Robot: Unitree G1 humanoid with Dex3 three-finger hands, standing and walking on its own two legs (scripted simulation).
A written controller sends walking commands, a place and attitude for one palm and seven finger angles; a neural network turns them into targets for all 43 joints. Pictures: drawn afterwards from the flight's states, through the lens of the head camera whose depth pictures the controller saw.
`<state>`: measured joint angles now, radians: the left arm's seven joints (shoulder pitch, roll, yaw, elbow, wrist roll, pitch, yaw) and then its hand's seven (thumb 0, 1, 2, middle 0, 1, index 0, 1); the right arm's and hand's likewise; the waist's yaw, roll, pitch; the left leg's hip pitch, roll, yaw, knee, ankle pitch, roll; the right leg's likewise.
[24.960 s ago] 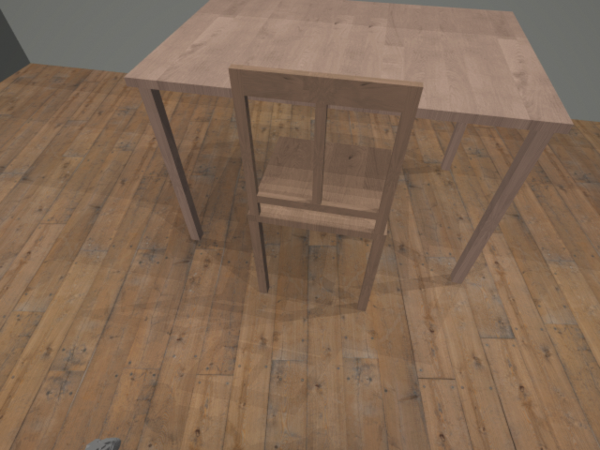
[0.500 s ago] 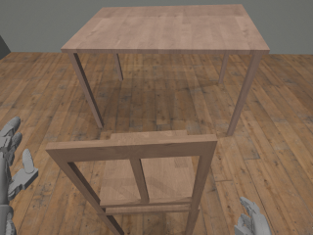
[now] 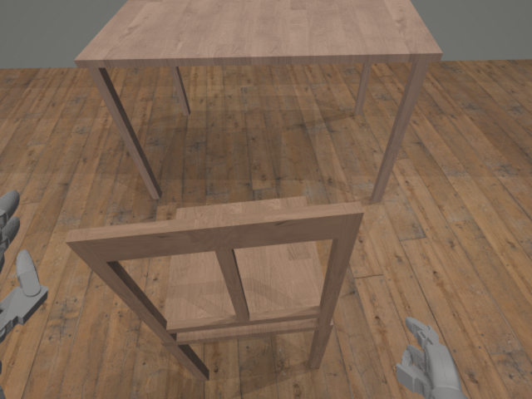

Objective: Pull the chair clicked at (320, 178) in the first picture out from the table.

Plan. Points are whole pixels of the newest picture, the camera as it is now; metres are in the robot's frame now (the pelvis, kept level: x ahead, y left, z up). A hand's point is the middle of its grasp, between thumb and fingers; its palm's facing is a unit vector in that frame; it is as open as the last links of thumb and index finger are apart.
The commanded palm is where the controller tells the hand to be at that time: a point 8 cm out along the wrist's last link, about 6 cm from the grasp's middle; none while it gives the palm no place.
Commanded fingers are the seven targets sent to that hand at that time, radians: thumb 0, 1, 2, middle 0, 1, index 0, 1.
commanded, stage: step back with the hand held close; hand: left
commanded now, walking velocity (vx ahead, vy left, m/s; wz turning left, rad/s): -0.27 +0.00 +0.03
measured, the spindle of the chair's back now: (235, 288) +0.32 +0.09 -0.09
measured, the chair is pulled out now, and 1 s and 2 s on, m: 0.59 0.59 0.59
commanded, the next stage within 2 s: stop stepping back and stand still in 1.58 s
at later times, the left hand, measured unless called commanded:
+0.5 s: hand out of the picture +0.13 +0.28 +0.16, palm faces +0.46 -0.75 -0.48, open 7.4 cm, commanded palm +0.07 +0.31 +0.18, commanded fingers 0.00 0.90 0.90 -0.20 -0.30 -0.20 -0.30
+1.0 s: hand out of the picture +0.12 +0.27 +0.16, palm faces +0.47 -0.71 -0.52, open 7.4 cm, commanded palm +0.05 +0.30 +0.18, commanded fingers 0.00 0.90 0.90 -0.20 -0.30 -0.20 -0.30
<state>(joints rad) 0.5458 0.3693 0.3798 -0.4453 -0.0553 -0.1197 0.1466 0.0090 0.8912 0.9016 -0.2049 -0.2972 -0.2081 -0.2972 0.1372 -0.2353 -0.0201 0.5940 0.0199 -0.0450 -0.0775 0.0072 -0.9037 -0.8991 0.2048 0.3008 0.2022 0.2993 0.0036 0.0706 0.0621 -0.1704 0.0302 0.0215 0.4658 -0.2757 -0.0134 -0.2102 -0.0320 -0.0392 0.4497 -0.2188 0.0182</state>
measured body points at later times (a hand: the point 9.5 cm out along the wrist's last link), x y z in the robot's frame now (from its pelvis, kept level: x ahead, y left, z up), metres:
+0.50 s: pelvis -0.06 +0.01 -0.01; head -0.05 +0.01 +0.44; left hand +0.10 +0.31 +0.18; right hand +0.11 -0.23 -0.09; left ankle -0.02 +0.13 -0.74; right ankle +0.01 -0.13 -0.74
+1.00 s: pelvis -0.08 +0.00 -0.02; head -0.05 +0.01 +0.43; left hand +0.09 +0.31 +0.19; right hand +0.10 -0.24 -0.10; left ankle -0.02 +0.13 -0.74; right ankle +0.01 -0.13 -0.74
